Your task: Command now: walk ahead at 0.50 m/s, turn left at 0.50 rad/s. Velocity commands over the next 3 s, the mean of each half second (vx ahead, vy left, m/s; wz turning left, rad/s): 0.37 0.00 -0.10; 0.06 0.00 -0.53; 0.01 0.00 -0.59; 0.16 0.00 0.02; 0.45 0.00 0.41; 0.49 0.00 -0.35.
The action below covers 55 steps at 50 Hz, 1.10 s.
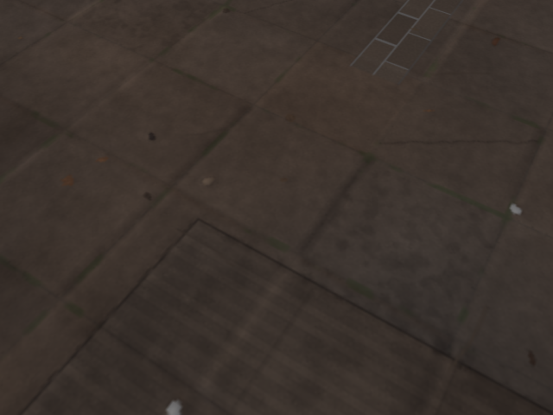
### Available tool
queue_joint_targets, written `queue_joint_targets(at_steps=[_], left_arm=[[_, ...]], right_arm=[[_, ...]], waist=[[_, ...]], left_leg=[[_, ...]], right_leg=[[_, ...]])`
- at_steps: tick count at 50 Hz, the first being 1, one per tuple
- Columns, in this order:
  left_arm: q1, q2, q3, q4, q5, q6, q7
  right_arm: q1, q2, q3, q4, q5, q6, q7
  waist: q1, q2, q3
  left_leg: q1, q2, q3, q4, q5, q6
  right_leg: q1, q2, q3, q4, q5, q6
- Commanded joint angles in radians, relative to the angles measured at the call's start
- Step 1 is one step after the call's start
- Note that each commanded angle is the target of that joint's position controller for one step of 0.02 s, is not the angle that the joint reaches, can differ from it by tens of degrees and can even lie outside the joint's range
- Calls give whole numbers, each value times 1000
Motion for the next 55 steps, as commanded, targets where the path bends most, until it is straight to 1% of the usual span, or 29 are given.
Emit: queue_joint_targets(at_steps=[1, 2, 3, 4, 5, 6, 8, 9, 10, 14, 19, 21, 24, 25, 26, 27, 28, 29, 30, 31, 33, 35, 41, 48, 50, 52, 53, 54, 55], left_arm=[[43, 147, 28, -35, 2, 6, 2], [79, 69, 3, -60, -26, 10, -7], [108, 46, 1, -100, -28, 1, -25], [-34, 150, 31, -111, -24, 2, -21], [-87, 131, 27, -124, -39, -8, -23], [-102, 108, 22, -113, -38, -10, -24], [-33, 75, 19, -67, -15, 23, -31], [-17, 69, 21, -53, -14, 38, -35], [-19, 68, 25, -51, -6, 48, -41], [-85, 36, 23, -57, -6, 59, -41], [-248, 6, -3, -122, -3, 47, -51], [-220, 21, -1, -126, 4, 46, -50], [-77, 68, 17, -99, 11, 38, -42], [1, 82, 26, -80, 15, 27, -37], [57, 148, 45, -81, 16, 17, -26], [6, 246, 68, -97, 2, 24, -16], [25, 257, 74, -111, -43, 41, -18], [-70, 213, 69, -144, -43, 61, -12], [-145, 153, 50, -161, -36, 79, -8], [-176, 122, 40, -167, -31, 88, -7], [-182, 120, 39, -171, -23, 90, -6], [-177, 152, 48, -176, -18, 81, -12], [-165, 189, 64, -199, -18, 104, -12], [-176, 201, 75, -223, -6, 117, -18], [-196, 200, 76, -230, -5, 121, -24], [-225, 196, 77, -237, -15, 127, -29], [-234, 187, 74, -239, -28, 127, -27], [-180, 136, 63, -238, -43, 126, -21], [-189, 126, 67, -254, -46, 118, -15]], right_arm=[[209, -99, -39, 18, -13, -34, -21], [357, -177, -57, 44, -23, -47, -41], [401, -263, -72, 50, 5, -44, -60], [381, -233, -67, 56, 16, -36, -75], [309, -193, -55, 56, 13, -41, -82], [256, -148, -40, 53, 14, -47, -84], [216, -79, -17, 61, 22, -65, -85], [228, -63, -11, 69, 21, -75, -85], [244, -74, -12, 77, 15, -86, -87], [286, -72, 0, 105, 17, -99, -100], [303, -80, 9, 129, 27, -95, -125], [314, -99, 4, 141, 27, -88, -137], [279, -136, -12, 133, 24, -71, -151], [254, -145, -17, 122, 27, -63, -148], [244, -160, -25, 100, 34, -59, -141], [354, -39, -5, 64, 25, -48, -128], [372, -63, -2, 60, 15, -31, -121], [328, -87, -6, 54, 11, -20, -120], [258, -103, -11, 39, 7, -16, -120], [224, -112, -16, 27, 1, -9, -122], [247, -92, -12, 29, -8, 24, -124], [261, -73, -7, 28, -1, 37, -124], [149, -106, -15, -21, 6, 55, -129], [133, -111, -10, -48, 24, 34, -133], [172, -114, -8, -47, 34, 25, -135], [259, -118, -9, -32, 40, 15, -141], [310, -133, -12, -21, 32, 8, -147], [276, -216, -30, -40, 20, 4, -157], [162, -302, -43, -96, 4, 6, -156]], waist=[[-130, -70, -145], [-180, 74, -283], [-149, 292, -352], [-174, 144, -274], [-142, 103, -150], [-103, 43, -93], [-42, 56, -49], [-34, 55, -44], [-30, 54, -27], [-20, 71, 31], [-61, 94, 26], [-50, 102, -1], [10, 107, -60], [55, 77, -95], [95, -27, -146], [-33, -228, -213], [-2, -147, -357], [-19, -56, -250], [-36, 11, -118], [-54, 35, -58], [-70, -5, -63], [-72, -21, -98], [-21, -100, -99], [-10, -121, -93], [-26, -133, -96], [-72, -137, -90], [-102, -118, -83], [-61, 46, -88], [-48, 254, -60]], left_leg=[[374, -99, 34, -142, -9, 63], [705, 147, -315, -198, -219, 138], [875, 381, -788, -353, -168, 240], [828, 353, -714, -375, -106, 198], [701, 332, -555, -368, 33, 168], [583, 284, -439, -388, 180, 127], [468, 218, -277, -425, 304, 73], [457, 204, -240, -438, 338, 62], [445, 196, -197, -451, 378, 51], [435, 183, -36, -437, 748, 10], [463, 164, 71, -386, 816, -7], [514, 188, 77, -308, 901, -11], [531, 209, 82, -68, 999, -17], [500, 189, 94, 103, 888, -27], [382, 110, 115, 400, 548, -63], [74, -82, 80, 727, -447, -107], [12, -82, -116, 823, -418, -109], [-21, -31, -141, 821, -346, -110], [-41, -2, -137, 743, -286, -113], [-34, 17, -138, 665, -251, -120], [42, 12, -126, 576, -191, -133], [51, 4, -129, 518, -165, -145], [-15, 3, -157, 334, -141, -174], [82, -50, -165, 146, -204, -139], [176, -77, -161, 40, -224, -114], [330, -100, -147, -166, -171, -84], [442, -73, -156, -335, -109, -70], [502, 111, -338, -456, -235, -39], [435, 370, -642, -530, -296, 65]], right_leg=[[-42, -173, 26, 318, 923, -119], [-338, -129, 18, 631, 580, -92], [-633, 50, 97, 894, -92, -57], [-725, 18, 225, 950, 0, -82], [-736, -18, 239, 936, 91, -99], [-679, -47, 254, 854, 148, -113], [-578, -58, 266, 780, 171, -113], [-560, -47, 271, 766, 176, -114], [-573, -31, 270, 749, 189, -108], [-626, 15, 254, 636, 299, -85], [-532, 55, 141, 294, 464, -95], [-489, 80, 121, 254, 425, -117], [-356, 133, 117, 198, 313, -171], [-260, 142, 135, 94, 381, -195], [-122, 38, 273, 26, 750, -250], [100, -237, 600, 155, 1481, -398], [117, -303, 758, 47, 1276, -505], [-18, -279, 720, -24, 916, -490], [-164, -223, 667, -92, 683, -438], [-245, -171, 622, -127, 581, -389], [-325, -98, 551, -148, 528, -335], [-315, -68, 533, -137, 540, -311], [-261, -40, 638, -182, 120, -251], [-254, -37, 750, -175, 86, -244], [-282, -27, 777, -175, 118, -230], [-345, 5, 783, -172, 101, -186], [-408, 52, 754, -156, 28, -135], [-484, 142, 647, 19, -89, -75], [-626, 306, 397, 309, -105, -45]])
Next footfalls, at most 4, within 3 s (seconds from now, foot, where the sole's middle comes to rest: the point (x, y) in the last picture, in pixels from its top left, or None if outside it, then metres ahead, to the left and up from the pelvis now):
0.02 left None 0.16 0.08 -0.76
0.52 right None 0.39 -0.06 -0.76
1.08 left None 0.38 0.13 -0.76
1.56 right None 0.23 -0.02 -0.76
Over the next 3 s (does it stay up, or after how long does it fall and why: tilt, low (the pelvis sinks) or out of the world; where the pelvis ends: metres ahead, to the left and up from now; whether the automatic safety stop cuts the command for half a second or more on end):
stays up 0.82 -0.17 0.02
